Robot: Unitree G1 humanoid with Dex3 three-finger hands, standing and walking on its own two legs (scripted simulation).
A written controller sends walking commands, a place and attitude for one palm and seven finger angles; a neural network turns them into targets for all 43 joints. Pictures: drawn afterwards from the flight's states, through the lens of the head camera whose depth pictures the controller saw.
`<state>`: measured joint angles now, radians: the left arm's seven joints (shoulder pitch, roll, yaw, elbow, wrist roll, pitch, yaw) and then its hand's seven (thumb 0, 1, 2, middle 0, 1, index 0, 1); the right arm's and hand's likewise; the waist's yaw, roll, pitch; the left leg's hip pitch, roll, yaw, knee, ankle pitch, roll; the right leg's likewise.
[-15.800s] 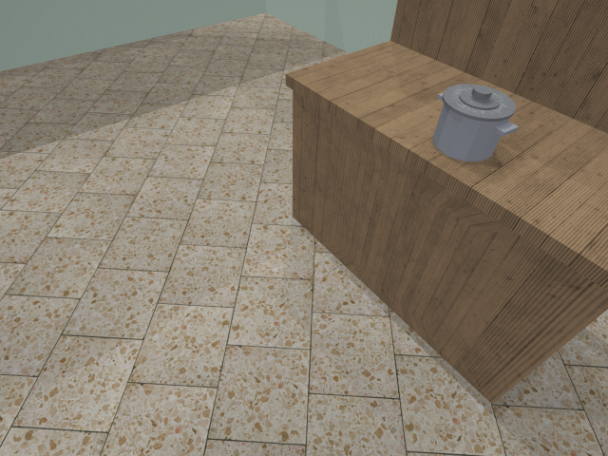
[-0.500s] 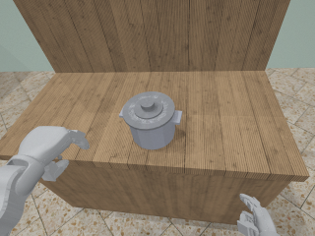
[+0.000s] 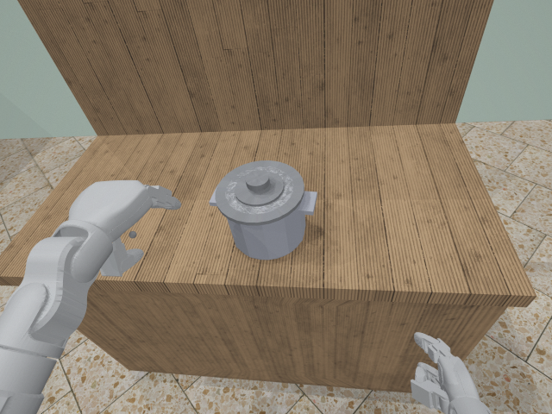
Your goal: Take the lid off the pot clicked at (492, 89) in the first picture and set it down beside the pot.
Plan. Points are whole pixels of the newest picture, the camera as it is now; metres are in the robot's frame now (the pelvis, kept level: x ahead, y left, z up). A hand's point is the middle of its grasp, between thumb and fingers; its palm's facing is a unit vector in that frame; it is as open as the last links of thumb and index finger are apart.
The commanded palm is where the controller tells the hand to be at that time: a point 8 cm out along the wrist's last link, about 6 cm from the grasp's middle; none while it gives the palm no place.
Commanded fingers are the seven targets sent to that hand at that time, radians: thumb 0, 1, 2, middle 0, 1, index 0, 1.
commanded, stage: move the open hand above the knob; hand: left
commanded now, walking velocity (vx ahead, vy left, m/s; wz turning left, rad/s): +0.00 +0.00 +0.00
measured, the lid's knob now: (257, 180) +0.49 +0.09 +0.07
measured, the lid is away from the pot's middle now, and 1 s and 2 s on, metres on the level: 0.00 0.00 0.00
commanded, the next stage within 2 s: none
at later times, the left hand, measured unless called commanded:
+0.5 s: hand (180, 192) +0.38 +0.18 +0.15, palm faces -0.10 -0.04 -0.99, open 10.1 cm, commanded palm +0.35 +0.18 +0.21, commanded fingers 0.00 -0.33 1.49 -0.84 -0.08 -0.84 -0.08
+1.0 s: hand (213, 185) +0.40 +0.13 +0.15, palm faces -0.12 -0.01 -0.99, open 10.1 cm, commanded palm +0.39 +0.14 +0.21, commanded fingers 0.00 -0.33 1.49 -0.84 -0.08 -0.84 -0.08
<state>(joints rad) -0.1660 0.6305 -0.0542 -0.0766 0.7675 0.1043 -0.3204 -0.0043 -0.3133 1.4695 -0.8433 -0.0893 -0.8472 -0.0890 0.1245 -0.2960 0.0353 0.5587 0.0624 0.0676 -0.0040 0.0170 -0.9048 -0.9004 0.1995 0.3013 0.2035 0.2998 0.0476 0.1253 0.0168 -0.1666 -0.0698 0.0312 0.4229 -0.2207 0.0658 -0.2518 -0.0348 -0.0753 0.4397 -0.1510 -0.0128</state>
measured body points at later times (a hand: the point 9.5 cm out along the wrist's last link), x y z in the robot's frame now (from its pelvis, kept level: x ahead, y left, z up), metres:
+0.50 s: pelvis +0.03 -0.01 +0.00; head +0.03 -0.07 +0.45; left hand +0.38 +0.18 +0.21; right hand +0.23 -0.22 -0.11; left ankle +0.01 +0.08 -0.74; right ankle +0.06 -0.11 -0.74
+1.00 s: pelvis +0.03 -0.01 +0.00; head +0.04 -0.07 +0.45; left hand +0.40 +0.13 +0.20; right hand +0.24 -0.22 -0.11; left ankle +0.01 +0.08 -0.74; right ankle +0.06 -0.11 -0.74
